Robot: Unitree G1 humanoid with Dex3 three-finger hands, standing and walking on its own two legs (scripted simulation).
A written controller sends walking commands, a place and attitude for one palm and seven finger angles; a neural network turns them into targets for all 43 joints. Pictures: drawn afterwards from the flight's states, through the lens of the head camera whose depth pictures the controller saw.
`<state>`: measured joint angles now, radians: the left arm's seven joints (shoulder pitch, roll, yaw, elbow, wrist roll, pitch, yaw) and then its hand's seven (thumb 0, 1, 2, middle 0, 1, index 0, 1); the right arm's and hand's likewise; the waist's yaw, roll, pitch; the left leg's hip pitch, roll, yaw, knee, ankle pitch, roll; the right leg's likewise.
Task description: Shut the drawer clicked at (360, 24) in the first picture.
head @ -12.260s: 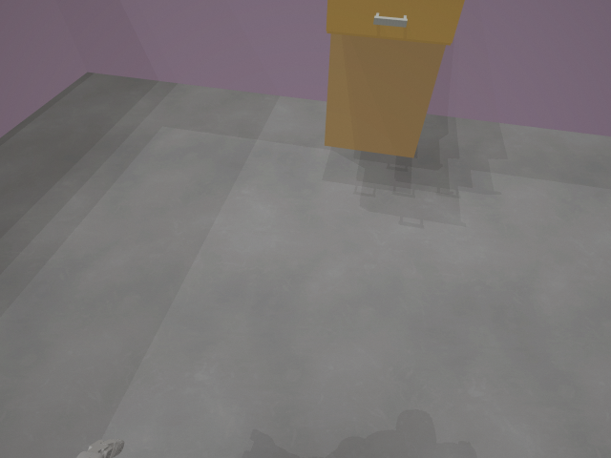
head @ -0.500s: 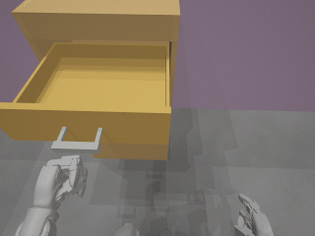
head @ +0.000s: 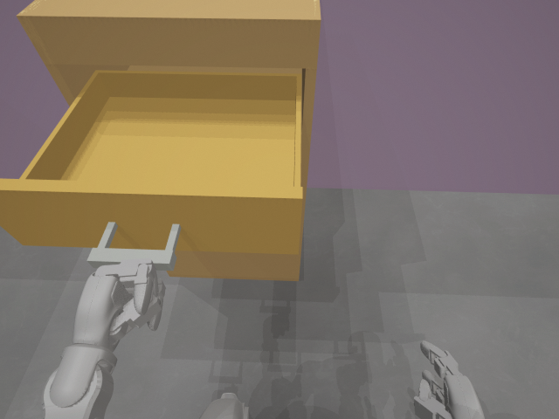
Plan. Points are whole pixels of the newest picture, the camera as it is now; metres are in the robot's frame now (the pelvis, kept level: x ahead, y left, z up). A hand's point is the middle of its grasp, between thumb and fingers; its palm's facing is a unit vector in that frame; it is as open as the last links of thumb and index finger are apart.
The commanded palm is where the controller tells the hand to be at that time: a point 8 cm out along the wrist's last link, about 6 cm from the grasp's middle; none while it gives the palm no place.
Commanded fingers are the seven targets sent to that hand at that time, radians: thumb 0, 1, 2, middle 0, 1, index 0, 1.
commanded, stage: push the drawer shut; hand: left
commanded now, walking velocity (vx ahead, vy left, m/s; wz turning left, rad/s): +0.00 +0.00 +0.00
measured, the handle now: (137, 245) +0.33 +0.21 +0.07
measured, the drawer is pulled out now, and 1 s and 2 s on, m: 0.30 0.18 0.06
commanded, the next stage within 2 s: none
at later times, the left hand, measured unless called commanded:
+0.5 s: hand (156, 273) +0.30 +0.18 +0.06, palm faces -0.04 -1.00 -0.05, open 2.9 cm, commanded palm +0.30 +0.23 +0.07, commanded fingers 0.00 0.90 0.90 -1.40 -1.60 -1.40 -1.60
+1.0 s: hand (171, 225) +0.37 +0.18 +0.06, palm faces -0.03 -1.00 -0.05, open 2.9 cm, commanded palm +0.36 +0.23 +0.07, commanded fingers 0.00 0.90 0.90 -1.40 -1.60 -1.40 -1.60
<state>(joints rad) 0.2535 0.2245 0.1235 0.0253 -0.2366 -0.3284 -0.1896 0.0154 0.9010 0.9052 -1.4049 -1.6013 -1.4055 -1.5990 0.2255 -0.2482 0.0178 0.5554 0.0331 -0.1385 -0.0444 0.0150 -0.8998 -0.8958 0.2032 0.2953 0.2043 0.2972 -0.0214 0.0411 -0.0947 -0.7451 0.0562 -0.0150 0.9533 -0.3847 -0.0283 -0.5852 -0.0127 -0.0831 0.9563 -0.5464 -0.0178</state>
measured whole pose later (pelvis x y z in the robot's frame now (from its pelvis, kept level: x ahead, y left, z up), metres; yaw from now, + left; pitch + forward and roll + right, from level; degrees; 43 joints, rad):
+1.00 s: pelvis -0.02 +0.01 +0.00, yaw -1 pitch +11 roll -2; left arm -0.38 0.29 0.19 0.66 -0.19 -0.35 -0.18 -0.04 0.77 0.91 -1.40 -1.60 -1.40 -1.60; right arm 0.29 -0.26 0.02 0.65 0.04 -0.05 -0.04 0.01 -0.90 -0.90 0.20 0.30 0.20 0.30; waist -0.06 0.02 -0.07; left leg -0.78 0.06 0.00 0.92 -0.34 -0.01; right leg -0.63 -0.01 -0.07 0.92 -0.49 0.00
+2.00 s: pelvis -0.02 +0.01 -0.02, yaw -3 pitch +19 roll -3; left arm -0.87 0.47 0.36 1.15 -0.08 -0.38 -0.20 -0.01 0.78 0.91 -1.40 -1.60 -1.40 -1.60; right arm 0.39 -0.26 0.02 0.67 0.00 0.03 -0.01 0.01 -0.90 -0.90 0.20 0.30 0.20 0.30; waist -0.15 0.03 -0.10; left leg -0.99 0.09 -0.01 1.03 -0.37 -0.01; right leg -0.83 0.02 -0.06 1.01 -0.51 -0.01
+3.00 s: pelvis -0.03 +0.03 -0.04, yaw -4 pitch +26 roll -7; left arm -1.27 0.68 0.33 1.36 0.03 -0.28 -0.15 0.04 0.62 0.93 -1.40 -1.60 -1.40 -1.60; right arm 0.44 -0.27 0.07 0.67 -0.05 0.00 -0.01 0.00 -0.90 -0.90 0.20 0.30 0.21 0.30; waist -0.26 0.04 -0.09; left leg -1.23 0.09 -0.06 1.14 -0.37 0.01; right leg -1.03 0.03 -0.10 1.08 -0.49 0.01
